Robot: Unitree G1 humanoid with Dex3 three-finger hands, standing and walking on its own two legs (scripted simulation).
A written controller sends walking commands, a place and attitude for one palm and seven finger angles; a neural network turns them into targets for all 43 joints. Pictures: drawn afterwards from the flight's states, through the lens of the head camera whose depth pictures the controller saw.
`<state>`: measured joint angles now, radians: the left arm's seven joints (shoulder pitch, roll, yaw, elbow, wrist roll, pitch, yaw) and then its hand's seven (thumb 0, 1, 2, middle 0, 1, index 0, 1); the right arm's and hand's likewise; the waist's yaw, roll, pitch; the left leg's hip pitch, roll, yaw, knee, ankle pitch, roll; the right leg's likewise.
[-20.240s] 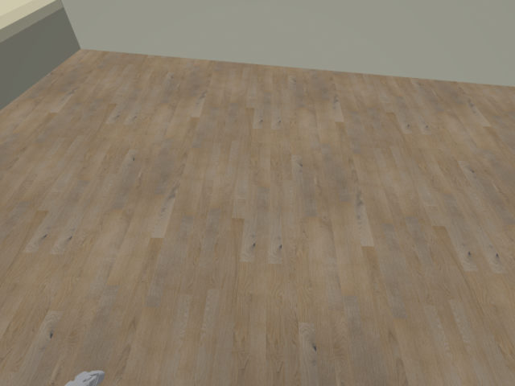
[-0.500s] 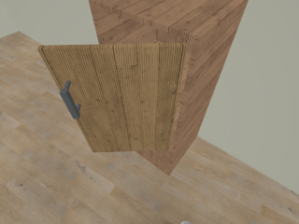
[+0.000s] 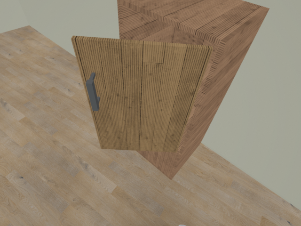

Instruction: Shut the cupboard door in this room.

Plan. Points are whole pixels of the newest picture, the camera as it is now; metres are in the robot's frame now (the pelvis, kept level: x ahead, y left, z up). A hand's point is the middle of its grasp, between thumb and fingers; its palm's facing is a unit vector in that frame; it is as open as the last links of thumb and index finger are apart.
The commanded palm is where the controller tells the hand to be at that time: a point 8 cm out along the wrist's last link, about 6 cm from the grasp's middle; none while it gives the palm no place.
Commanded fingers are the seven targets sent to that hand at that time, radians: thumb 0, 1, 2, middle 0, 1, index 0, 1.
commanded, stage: come to a stop and stand still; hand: left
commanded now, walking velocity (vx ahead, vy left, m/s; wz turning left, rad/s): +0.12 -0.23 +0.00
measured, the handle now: (94, 92) +0.50 +0.23 +0.05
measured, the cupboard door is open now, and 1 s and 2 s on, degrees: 40 40 40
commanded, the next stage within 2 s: look again from close up in 0.62 s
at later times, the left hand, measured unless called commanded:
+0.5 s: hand out of the picture +0.04 +0.14 -0.18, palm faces -0.01 -0.98 -0.20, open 7.3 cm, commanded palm none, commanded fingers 0.00 0.90 0.90 -0.20 -0.30 -0.20 -0.30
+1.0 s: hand out of the picture -0.05 +0.15 -0.17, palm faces +0.00 -0.98 -0.18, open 7.4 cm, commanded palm none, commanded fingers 0.00 0.90 0.90 -0.20 -0.30 -0.20 -0.30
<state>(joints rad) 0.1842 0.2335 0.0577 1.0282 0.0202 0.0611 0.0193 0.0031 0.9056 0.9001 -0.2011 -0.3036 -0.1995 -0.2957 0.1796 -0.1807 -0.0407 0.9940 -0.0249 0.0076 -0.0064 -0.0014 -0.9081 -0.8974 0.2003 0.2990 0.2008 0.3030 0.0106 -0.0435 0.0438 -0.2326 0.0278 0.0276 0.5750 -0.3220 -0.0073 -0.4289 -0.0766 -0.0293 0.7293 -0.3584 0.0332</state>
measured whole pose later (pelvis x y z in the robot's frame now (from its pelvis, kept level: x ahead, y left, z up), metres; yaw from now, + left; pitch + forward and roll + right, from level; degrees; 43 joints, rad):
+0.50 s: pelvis -0.01 -0.03 -0.01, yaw -1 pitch -2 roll -2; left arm 0.26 0.16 0.01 0.98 0.03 0.01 0.04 0.01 0.93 0.90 -0.20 -0.30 -0.20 -0.30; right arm 0.27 -0.17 -0.04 1.03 -0.02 0.02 -0.03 0.00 -0.91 -0.90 0.20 0.30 0.20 0.30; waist -0.03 0.01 0.05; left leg -0.29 0.03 0.03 0.67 -0.36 0.02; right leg -0.24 0.02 -0.07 0.60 -0.33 -0.02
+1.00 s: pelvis -0.04 -0.02 +0.01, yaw -1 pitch -3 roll -1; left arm 0.35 0.17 -0.02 1.08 0.02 -0.01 0.04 0.00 0.90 0.90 -0.20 -0.30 -0.20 -0.30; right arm 0.25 -0.16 -0.01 1.11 -0.01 0.00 -0.01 0.00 -0.91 -0.90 0.20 0.30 0.20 0.30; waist 0.01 -0.01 0.01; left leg -0.20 -0.01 0.06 0.44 -0.20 0.04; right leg -0.17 -0.02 -0.04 0.42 -0.19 0.01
